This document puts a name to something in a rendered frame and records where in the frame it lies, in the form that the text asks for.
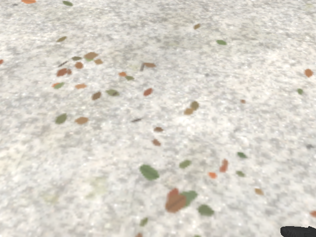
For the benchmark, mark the robot right hand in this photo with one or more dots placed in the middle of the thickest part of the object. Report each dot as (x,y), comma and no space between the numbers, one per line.
(298,231)

